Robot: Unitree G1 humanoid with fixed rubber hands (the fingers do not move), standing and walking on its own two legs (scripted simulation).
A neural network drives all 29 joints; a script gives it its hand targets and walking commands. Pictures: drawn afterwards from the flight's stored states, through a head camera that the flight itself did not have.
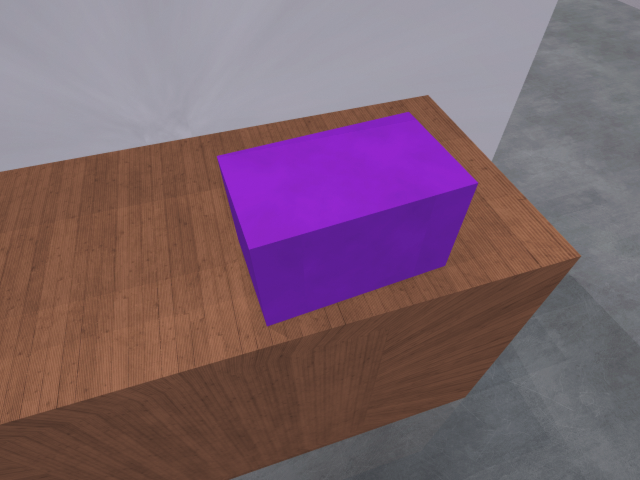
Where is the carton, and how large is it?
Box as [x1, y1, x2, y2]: [217, 112, 477, 325]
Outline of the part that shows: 409,112 217,156 237,236 267,325 422,273 445,264 477,182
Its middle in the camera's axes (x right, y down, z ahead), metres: +0.03 -0.04 +0.61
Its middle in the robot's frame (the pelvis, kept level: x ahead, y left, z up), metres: +0.50 -0.02 +0.04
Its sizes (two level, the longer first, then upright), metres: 0.313 0.186 0.184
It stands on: a pedestal, 0.72 m high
